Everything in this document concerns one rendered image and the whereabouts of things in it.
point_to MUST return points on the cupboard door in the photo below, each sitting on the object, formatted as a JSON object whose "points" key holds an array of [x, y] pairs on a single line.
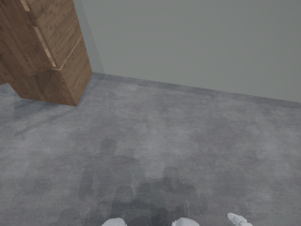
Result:
{"points": [[21, 52]]}

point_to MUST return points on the robot right hand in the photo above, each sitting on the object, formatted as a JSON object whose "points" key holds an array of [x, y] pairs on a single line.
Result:
{"points": [[238, 220]]}

